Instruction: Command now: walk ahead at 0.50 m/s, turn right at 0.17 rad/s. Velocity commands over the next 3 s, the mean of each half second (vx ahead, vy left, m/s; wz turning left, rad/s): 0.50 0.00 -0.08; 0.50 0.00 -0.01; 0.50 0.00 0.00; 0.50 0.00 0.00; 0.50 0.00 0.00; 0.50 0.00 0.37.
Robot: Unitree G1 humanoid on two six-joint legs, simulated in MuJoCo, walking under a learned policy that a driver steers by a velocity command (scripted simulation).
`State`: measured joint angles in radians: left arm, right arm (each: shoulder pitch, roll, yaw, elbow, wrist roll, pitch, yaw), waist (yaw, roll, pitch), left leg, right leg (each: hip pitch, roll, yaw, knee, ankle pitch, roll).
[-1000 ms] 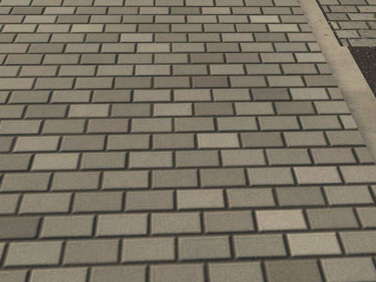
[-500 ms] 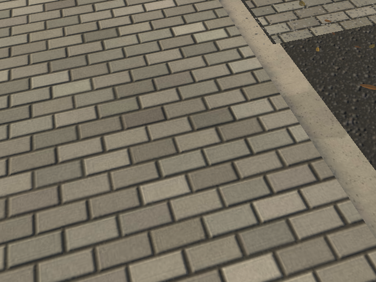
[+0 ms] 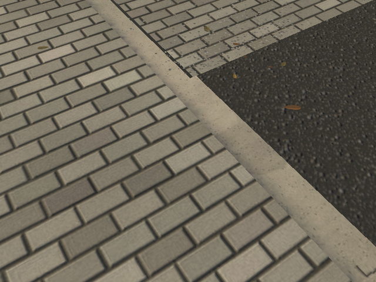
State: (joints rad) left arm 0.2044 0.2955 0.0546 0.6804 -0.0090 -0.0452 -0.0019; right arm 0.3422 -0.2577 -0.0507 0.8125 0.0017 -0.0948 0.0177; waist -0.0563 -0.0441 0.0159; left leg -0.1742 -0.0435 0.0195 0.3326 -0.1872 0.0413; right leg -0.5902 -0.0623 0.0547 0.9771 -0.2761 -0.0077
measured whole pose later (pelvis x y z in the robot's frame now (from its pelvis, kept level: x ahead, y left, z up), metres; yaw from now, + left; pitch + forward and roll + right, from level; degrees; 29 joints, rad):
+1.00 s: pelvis +0.54 -0.01 +0.00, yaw -1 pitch +1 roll +1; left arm 0.22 0.30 0.05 0.80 -0.01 -0.06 0.00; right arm 0.28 -0.26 -0.05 0.85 0.00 -0.08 0.03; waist -0.03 -0.04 0.02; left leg -0.20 -0.06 0.05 0.33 -0.15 0.07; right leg -0.58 -0.10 0.04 1.03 -0.27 0.00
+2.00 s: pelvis +1.10 -0.03 -0.01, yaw -1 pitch +1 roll +0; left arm 0.26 0.29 0.05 0.92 -0.02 -0.08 0.00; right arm 0.18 -0.27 -0.05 0.86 0.00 -0.08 0.03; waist 0.00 -0.03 0.04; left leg -0.30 -0.03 0.06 0.42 -0.14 0.06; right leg -0.42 -0.06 0.02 1.08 -0.36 -0.04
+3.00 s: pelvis +1.67 -0.09 -0.07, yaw +13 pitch +2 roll +0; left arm 0.30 0.26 0.05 0.96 0.00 -0.07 0.01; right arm 0.07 -0.26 -0.07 0.75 0.02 -0.05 0.04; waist 0.02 0.00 0.04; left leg -0.48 -0.07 0.05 0.62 -0.17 0.13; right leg -0.15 -0.01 -0.06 1.05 -0.47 0.00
